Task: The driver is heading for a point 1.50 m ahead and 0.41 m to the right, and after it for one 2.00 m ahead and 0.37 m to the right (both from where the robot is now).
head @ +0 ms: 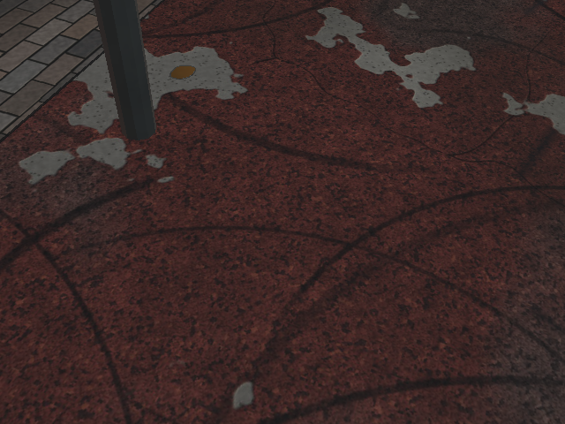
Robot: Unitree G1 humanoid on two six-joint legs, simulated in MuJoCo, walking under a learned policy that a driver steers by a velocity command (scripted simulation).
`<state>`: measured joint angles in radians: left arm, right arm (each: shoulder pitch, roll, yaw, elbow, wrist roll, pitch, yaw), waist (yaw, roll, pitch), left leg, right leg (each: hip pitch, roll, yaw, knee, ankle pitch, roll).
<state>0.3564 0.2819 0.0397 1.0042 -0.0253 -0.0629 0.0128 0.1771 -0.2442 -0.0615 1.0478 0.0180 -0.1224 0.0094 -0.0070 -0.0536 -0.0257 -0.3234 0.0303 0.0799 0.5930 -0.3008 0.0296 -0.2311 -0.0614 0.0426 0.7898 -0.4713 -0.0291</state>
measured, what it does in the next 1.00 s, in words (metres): walks ahead: right foot, then left foot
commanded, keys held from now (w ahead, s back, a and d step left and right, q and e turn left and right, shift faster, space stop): shift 1.00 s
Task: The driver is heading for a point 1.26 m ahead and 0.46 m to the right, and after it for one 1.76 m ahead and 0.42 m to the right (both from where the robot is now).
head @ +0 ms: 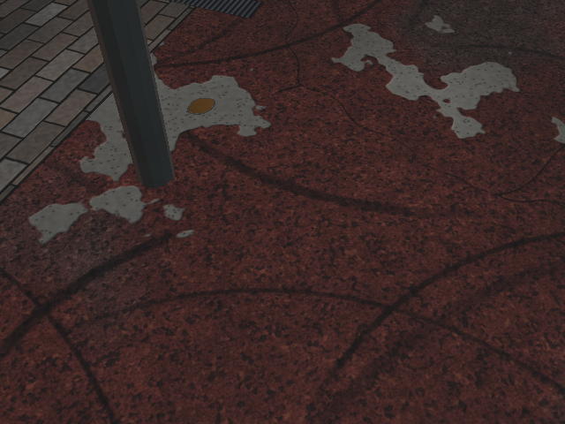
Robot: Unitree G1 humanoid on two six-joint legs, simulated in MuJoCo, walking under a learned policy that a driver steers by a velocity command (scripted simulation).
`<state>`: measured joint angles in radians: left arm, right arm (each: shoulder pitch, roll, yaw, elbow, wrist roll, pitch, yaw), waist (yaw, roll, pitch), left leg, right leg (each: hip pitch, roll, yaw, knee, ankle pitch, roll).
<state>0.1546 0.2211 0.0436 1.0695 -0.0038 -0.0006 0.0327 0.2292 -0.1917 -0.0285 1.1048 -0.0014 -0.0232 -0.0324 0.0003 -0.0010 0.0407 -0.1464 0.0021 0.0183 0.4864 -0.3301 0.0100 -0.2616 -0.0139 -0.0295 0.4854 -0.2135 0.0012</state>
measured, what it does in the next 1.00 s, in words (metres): walks ahead: right foot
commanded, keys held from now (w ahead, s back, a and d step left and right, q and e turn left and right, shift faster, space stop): shift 0.28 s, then w+shift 0.72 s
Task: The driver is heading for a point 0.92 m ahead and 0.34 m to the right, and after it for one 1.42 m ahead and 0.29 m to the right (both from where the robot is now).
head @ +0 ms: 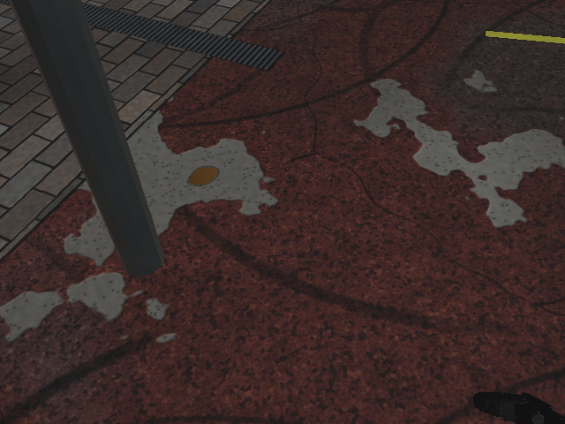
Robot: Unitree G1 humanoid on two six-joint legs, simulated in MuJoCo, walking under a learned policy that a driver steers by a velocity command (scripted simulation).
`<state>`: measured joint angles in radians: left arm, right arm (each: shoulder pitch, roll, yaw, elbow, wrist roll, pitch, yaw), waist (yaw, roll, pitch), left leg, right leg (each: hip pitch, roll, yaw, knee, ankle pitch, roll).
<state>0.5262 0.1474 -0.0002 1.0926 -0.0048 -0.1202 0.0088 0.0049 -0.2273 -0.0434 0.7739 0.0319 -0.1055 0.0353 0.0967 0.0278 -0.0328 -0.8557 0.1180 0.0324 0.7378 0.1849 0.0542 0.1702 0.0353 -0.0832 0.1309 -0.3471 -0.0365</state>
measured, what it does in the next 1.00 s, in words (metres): walks ahead, turning right: left foot, then right foot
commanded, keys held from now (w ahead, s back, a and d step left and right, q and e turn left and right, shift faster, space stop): w+e+shift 0.88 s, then w+q+shift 0.12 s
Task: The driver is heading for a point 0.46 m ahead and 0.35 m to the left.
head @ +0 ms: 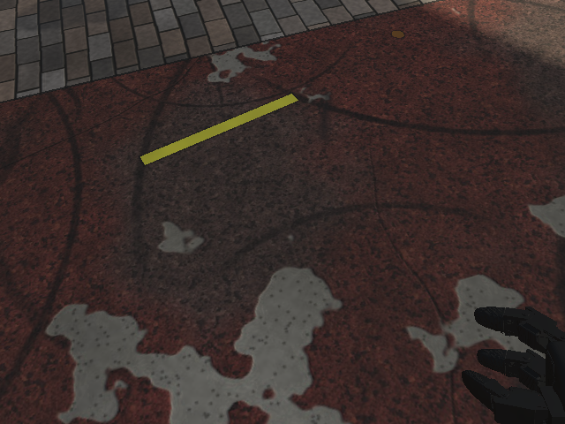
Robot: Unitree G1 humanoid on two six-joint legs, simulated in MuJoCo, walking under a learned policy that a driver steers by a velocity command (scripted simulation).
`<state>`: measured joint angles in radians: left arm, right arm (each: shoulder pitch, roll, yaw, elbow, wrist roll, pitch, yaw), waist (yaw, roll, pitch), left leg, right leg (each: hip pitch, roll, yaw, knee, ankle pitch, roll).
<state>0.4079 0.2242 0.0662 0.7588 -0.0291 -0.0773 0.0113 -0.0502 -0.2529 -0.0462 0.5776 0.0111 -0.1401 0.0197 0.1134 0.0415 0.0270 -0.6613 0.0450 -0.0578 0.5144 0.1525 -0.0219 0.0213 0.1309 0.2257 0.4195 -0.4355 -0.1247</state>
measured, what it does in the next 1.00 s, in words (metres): walks ahead, turning left: left foot, then right foot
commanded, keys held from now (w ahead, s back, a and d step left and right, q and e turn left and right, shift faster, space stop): w+q+shift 0.74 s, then q+shift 0.26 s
